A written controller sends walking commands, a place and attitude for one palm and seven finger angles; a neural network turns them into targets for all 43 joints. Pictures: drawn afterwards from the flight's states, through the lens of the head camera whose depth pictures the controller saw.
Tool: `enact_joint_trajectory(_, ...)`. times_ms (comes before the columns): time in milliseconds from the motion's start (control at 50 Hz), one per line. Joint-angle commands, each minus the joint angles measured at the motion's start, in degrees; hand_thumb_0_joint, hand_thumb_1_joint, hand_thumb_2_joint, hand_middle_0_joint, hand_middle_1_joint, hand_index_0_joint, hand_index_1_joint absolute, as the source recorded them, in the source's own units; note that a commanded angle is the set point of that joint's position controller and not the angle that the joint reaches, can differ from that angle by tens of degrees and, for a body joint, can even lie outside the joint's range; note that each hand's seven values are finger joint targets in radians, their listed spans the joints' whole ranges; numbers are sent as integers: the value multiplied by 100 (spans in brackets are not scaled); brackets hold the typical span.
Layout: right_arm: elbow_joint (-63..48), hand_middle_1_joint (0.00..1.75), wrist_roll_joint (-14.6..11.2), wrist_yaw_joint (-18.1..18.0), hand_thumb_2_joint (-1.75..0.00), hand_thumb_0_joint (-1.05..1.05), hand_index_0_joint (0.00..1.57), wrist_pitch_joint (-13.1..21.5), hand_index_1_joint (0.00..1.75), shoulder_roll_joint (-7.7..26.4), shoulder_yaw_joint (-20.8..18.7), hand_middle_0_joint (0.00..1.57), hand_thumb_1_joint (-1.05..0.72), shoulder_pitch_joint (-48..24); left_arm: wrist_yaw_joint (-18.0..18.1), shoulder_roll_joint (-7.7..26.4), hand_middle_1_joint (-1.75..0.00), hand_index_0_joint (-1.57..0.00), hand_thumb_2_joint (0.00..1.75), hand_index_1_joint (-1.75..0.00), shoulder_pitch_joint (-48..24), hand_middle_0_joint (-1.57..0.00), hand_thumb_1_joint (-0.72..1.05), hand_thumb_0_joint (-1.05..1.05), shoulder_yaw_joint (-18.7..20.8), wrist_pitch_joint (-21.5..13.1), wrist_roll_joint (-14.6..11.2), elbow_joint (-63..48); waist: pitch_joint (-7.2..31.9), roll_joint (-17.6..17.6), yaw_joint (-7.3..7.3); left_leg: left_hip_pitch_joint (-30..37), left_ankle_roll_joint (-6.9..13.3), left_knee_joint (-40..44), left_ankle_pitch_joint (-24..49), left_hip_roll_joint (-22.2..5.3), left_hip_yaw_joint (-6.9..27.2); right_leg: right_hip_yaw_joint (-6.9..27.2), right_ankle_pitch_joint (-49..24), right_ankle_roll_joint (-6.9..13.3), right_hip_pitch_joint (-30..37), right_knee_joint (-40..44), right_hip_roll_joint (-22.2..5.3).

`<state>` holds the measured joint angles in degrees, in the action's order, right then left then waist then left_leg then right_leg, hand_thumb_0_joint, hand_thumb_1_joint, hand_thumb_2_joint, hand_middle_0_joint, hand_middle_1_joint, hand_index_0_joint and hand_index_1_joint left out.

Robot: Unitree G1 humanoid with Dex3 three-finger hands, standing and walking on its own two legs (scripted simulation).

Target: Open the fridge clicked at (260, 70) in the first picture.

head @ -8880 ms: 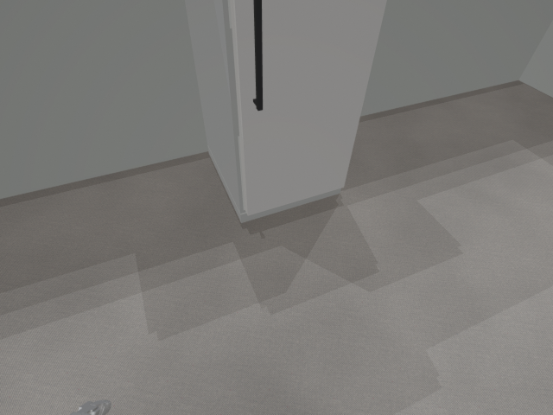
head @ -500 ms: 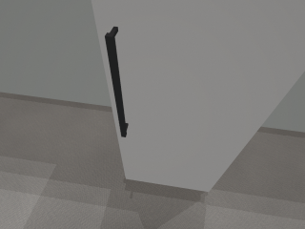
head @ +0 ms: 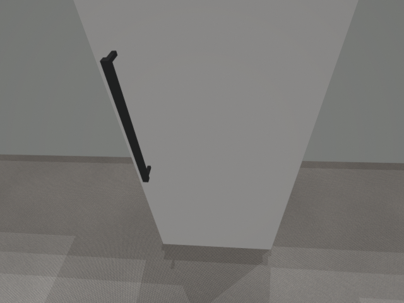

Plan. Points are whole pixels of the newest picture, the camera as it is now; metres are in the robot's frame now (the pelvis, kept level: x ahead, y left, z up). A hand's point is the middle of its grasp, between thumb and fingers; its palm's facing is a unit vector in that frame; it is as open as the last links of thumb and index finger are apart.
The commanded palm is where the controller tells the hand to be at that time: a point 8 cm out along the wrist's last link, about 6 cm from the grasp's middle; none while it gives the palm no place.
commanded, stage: come to a stop and stand still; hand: left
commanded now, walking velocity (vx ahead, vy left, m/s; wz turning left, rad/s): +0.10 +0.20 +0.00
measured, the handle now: (132, 128) +0.51 +0.23 +0.08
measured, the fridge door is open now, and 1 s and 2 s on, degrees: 0 0 0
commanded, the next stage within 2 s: look again from close up in 1.66 s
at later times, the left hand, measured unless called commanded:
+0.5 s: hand out of the picture -0.03 +0.26 -0.18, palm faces +0.09 -0.97 -0.24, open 7.3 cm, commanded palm none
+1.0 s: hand out of the picture +0.03 +0.24 -0.17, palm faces +0.02 -0.97 -0.23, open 7.3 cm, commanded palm none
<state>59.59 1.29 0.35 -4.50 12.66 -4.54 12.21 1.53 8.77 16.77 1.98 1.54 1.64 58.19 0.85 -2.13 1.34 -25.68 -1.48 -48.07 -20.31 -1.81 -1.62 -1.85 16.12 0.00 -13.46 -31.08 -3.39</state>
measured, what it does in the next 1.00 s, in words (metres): steps on the spot: left foot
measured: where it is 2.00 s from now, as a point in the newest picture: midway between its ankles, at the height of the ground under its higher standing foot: outside the picture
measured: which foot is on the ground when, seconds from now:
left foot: up 0.00-0.28, down 0.30-1.00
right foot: down 0.00-1.00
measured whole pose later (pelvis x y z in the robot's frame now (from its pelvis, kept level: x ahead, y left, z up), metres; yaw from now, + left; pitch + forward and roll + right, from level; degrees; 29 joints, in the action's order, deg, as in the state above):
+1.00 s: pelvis +0.00 +0.05 +0.00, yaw +1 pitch -1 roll +1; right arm 60.4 0.9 -1.6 1.4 9.7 0.4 16.5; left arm 1.7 9.4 12.7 0.1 0.2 0.8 61.0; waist -3.4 -0.8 -0.1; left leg -6.4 1.5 -27.4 -19.7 0.5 -6.0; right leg 1.4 15.2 -4.3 -13.8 -30.3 -5.8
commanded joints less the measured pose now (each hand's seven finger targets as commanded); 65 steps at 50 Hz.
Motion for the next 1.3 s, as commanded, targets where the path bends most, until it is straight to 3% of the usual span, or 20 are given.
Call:
enact_joint_trajectory(0,-213,30,11,57,-90,0,20,217,30,206,-27,20,-90,403,48,1090,-30,-20,90,-30,-392,-20,90,0,227,-219,-19,-398,-718,1073,-211,-127,-52,-627,385,-20,53,1156,1054,453,-611,2183,-1233)
enact_joint_trajectory(120,-415,30,-1,0,-90,0,20,326,30,116,61,20,-90,115,77,1021,-30,-20,90,-30,532,-20,90,0,279,-233,10,-68,-264,1129,302,-267,-141,424,-223,-54,-31,1334,19,795,883,1794,-1489)
enact_joint_trajectory(160,-409,30,-36,-40,-90,0,20,368,30,39,109,20,-90,159,75,1041,-30,-20,90,-30,549,-20,90,0,289,-220,26,4,-152,1302,322,114,-90,1049,-471,-20,-43,1372,-646,893,880,1615,-1540)
enact_joint_trajectory(180,-357,30,-54,-62,-90,0,20,389,30,-13,130,20,-90,292,73,1042,-30,-20,90,-30,492,-20,90,0,283,-212,22,33,-82,1314,254,447,-69,1442,-371,39,-80,1268,-993,862,792,1483,-1461)
enact_joint_trajectory(220,-81,30,-84,-111,-90,0,20,439,30,-99,180,20,-90,853,72,960,-30,-20,90,-30,180,-20,90,0,247,-195,-43,70,69,1310,-43,1578,-34,2598,592,137,-195,860,-1102,544,248,1075,-1099)
enact_joint_trajectory(240,31,30,-85,-138,-90,0,20,491,30,-13,186,20,-90,1090,73,812,-30,-20,90,-30,66,-20,90,0,214,-170,-89,49,131,975,-118,2053,19,2886,966,-12,-55,598,-814,340,-78,766,-796)
enact_joint_trajectory(260,-261,30,-33,-121,-90,0,20,495,30,479,170,20,-90,733,306,799,-30,-20,90,-30,346,-20,90,0,22,-284,-58,250,-255,-96,-147,1351,3,1865,635,-406,-82,313,-939,169,20,386,-576)
enact_joint_trajectory(280,-449,30,13,-68,-90,0,20,461,30,212,233,20,-90,918,238,1003,-30,-20,90,-30,204,-20,90,0,71,-319,-45,-32,2,-126,-194,1017,108,1915,-137,-146,-63,497,432,287,-94,539,-636)
enact_joint_trajectory(300,-494,30,102,-49,-90,0,20,522,30,242,255,20,-90,1061,192,931,-30,-20,90,-30,127,-20,90,0,116,-351,-18,-94,32,-590,-274,1004,205,2263,374,-271,36,301,112,334,-115,126,-500)
enact_joint_trajectory(320,-476,30,79,-77,-90,0,20,538,30,336,288,20,-90,907,153,762,-30,-20,90,-30,139,-20,90,0,55,-327,-54,-38,-138,-718,-157,701,279,2272,401,-473,248,28,256,231,-84,91,-303)
enact_joint_trajectory(360,-660,30,25,-102,-90,0,20,585,30,385,311,20,-90,682,91,619,-30,-20,90,-30,87,-20,90,0,-18,-201,-25,-22,-490,-1329,-117,468,356,2989,677,-634,734,-300,401,119,-130,-329,8)
enact_joint_trajectory(420,-690,30,-7,-187,-90,0,20,650,30,383,354,20,-90,713,35,525,-30,-20,90,-30,182,-20,90,0,-83,-229,-41,71,-450,-462,-43,807,439,2756,1896,-625,632,-177,-85,119,-51,-190,11)
enact_joint_trajectory(460,-614,30,-26,-214,-90,0,20,674,30,389,358,20,-90,751,30,533,-30,-20,90,-30,247,-20,90,0,-116,-233,-74,147,-376,9,-54,1027,427,2737,1719,-524,584,63,-353,120,-1,25,-60)
enact_joint_trajectory(500,-581,30,-29,-216,-90,0,20,667,30,409,354,20,-90,776,28,584,-30,-20,90,-30,175,-20,90,0,-122,-228,-63,146,-569,200,-86,1021,403,2821,1617,-474,539,122,-560,124,-33,72,-116)
enact_joint_trajectory(560,-491,30,-23,-223,-90,0,20,672,30,478,365,20,-90,776,40,596,-30,-20,90,-30,182,-20,90,0,-119,-187,-65,133,-750,199,-74,1000,360,3024,1479,-494,544,166,-464,83,-78,102,-129)
enact_joint_trajectory(600,-454,30,-19,-230,-90,0,20,688,30,481,360,20,-90,756,40,634,-30,-20,90,-30,181,-20,90,0,-106,-184,-55,125,-679,-52,-59,1136,358,3029,1712,-465,506,172,-572,83,-49,96,-133)
enact_joint_trajectory(800,-235,30,-21,-255,-90,0,20,698,30,430,360,20,-90,768,47,744,-30,-20,90,-30,45,-20,90,0,-77,-213,-67,112,-297,157,-92,1641,352,2712,2540,-407,218,247,-1541,96,207,109,-250)
enact_joint_trajectory(920,-131,30,-31,-261,-90,0,20,673,30,348,343,20,-90,744,57,736,-30,-20,90,-30,-32,-20,90,0,-58,-204,-72,114,-316,56,-103,1642,349,2655,2367,-397,117,266,-1700,84,259,147,-273)
enact_joint_trajectory(1140,38,30,-42,-238,-90,0,20,626,30,201,330,20,-90,702,49,762,-30,-20,90,-30,-78,-20,90,0,-49,-257,-74,167,-229,429,-123,1637,286,2569,1537,-354,28,422,-1899,137,306,417,-369)
enact_joint_trajectory(1280,114,30,-46,-224,-90,0,20,601,30,192,329,20,-90,686,37,808,-30,-20,90,-30,-106,-20,90,0,-46,-293,-82,181,-229,459,-146,1635,228,2582,1287,-346,4,481,-1714,174,288,635,-388)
